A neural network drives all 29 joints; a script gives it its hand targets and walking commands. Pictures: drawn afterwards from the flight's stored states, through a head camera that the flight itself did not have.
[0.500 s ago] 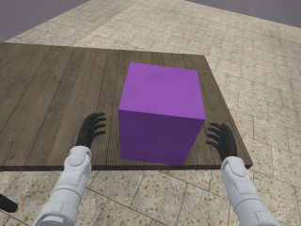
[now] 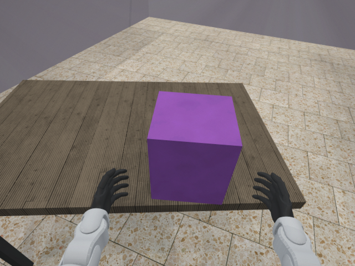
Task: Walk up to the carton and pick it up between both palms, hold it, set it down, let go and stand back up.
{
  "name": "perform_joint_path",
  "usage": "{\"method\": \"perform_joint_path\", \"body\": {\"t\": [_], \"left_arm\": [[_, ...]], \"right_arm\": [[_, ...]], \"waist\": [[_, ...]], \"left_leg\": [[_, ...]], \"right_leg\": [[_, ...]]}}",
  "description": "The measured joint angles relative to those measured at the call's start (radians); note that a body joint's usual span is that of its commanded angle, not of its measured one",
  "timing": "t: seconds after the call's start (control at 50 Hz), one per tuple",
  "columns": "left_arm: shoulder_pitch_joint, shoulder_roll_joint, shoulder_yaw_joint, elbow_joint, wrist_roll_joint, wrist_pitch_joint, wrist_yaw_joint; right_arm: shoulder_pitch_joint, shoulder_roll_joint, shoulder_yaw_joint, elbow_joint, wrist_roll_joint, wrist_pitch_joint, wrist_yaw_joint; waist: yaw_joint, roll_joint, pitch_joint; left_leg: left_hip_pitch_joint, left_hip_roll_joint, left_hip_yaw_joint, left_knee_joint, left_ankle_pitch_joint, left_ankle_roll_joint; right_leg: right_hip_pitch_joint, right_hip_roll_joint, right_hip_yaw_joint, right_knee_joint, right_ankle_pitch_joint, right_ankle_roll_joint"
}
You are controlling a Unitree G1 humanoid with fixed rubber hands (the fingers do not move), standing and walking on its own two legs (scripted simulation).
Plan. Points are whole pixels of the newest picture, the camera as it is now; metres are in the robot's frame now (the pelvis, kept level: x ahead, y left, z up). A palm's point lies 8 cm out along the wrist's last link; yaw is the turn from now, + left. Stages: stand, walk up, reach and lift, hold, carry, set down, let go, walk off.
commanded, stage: set down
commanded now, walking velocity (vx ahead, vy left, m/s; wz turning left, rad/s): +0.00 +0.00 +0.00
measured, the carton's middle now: (190, 148) +0.43 +0.00 +0.02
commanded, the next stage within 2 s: let go in 1.90 s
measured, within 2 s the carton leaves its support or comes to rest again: neither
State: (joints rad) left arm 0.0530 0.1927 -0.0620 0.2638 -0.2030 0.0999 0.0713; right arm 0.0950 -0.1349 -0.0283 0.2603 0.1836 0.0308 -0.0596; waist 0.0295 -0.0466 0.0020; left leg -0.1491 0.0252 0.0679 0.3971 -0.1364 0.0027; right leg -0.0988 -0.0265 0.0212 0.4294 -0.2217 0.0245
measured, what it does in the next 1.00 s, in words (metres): shifts its weight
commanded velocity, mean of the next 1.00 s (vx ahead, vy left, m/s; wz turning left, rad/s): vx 0.00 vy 0.00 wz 0.00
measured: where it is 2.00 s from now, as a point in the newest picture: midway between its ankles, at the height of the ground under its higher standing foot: outside the picture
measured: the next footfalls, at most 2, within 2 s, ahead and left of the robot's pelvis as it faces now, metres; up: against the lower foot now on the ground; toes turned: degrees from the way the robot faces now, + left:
none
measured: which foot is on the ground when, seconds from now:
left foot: down 0.00-1.00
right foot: down 0.00-1.00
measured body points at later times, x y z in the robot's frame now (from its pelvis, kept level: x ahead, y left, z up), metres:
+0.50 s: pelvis +0.04 -0.01 +0.01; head +0.03 +0.00 +0.46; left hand +0.21 +0.21 +0.00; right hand +0.23 -0.21 +0.02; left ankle +0.06 +0.12 -0.74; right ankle +0.02 -0.14 -0.74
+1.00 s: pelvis +0.06 -0.01 +0.01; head +0.05 +0.00 +0.46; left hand +0.22 +0.22 -0.02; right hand +0.23 -0.22 -0.02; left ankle +0.06 +0.12 -0.74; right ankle +0.02 -0.14 -0.74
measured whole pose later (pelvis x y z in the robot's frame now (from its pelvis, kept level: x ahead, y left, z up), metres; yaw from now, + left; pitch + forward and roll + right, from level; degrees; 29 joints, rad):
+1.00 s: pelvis +0.06 -0.01 +0.01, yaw -1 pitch -6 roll +0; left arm 0.40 0.19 -0.01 0.15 -0.09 0.01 0.00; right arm 0.41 -0.16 0.01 0.23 0.11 -0.15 -0.03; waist 0.04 0.00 0.07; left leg -0.02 0.04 0.07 0.30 -0.18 -0.02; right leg 0.06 -0.01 0.04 0.25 -0.22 0.01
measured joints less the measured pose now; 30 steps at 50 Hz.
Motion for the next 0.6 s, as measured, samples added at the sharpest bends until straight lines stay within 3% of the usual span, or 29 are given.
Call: {"method": "perform_joint_path", "body": {"t": [0.14,0.24,0.36,0.6], "left_arm": [[0.075,0.004,0.025,-0.146,0.027,0.044,0.015],[0.163,0.014,0.038,-0.222,0.059,0.067,0.005],[0.29,0.025,0.042,-0.291,0.033,0.057,-0.016],[0.314,0.036,0.025,-0.235,0.043,-0.053,-0.042]], "right_arm": [[0.095,0.029,0.024,-0.131,0.002,0.024,-0.002],[0.17,0.038,0.012,-0.175,-0.006,0.025,-0.008],[0.277,0.023,0.005,-0.264,-0.029,0.027,-0.014],[0.319,0.02,0.04,-0.233,-0.05,-0.05,-0.001]], "waist": [[0.029,-0.014,0.022],[0.043,0.006,0.041],[0.046,0.031,0.061],[0.044,0.012,0.087]], "left_leg": [[0.036,0.005,0.009,-0.031,0.001,-0.007],[0.073,0.009,0.009,-0.05,-0.006,-0.011],[0.095,0.008,0.006,-0.073,-0.011,-0.012],[0.089,0.013,-0.006,-0.082,-0.025,-0.022]], "right_leg": [[0.025,0.009,0.019,-0.021,0.003,-0.004],[0.071,0.015,0.021,-0.061,0.009,-0.006],[0.1,0.014,0.017,-0.099,0.01,-0.005],[0.104,0.021,0.008,-0.122,-0.001,-0.015]]}}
